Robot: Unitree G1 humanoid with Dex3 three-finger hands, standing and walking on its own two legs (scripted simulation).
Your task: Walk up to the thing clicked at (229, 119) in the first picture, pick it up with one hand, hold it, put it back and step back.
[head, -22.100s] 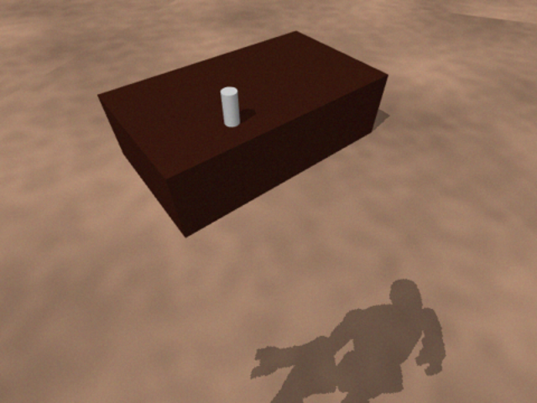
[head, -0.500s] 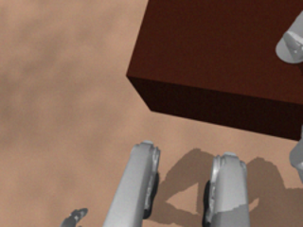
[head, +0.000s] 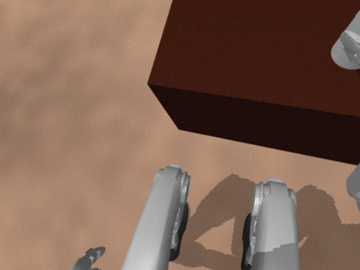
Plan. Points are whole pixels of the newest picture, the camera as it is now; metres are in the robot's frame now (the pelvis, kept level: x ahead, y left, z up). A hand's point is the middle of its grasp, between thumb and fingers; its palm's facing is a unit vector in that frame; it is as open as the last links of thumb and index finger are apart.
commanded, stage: lower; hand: right
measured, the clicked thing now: out of the picture +0.57 -0.25 +0.04
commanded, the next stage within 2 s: open in 0.04 s
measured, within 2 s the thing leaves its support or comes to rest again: rests again in 1.38 s
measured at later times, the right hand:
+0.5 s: hand out of the picture +0.57 -0.26 +0.03, palm faces +0.24 +0.97 +0.00, open 10.5 cm
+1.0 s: hand out of the picture +0.58 -0.29 +0.07, palm faces +0.31 +0.95 -0.03, open 12.8 cm
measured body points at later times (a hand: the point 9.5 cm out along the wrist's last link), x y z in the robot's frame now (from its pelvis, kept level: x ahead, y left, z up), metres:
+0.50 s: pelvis +0.00 +0.00 -0.01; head +0.22 -0.05 +0.38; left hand +0.04 +0.27 -0.11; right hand +0.56 -0.31 +0.04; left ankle +0.09 +0.13 -0.40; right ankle +0.08 -0.14 -0.40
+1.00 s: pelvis +0.00 +0.00 +0.01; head +0.23 -0.05 +0.40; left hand +0.04 +0.27 -0.09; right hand +0.56 -0.34 +0.07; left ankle +0.09 +0.13 -0.40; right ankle +0.08 -0.14 -0.40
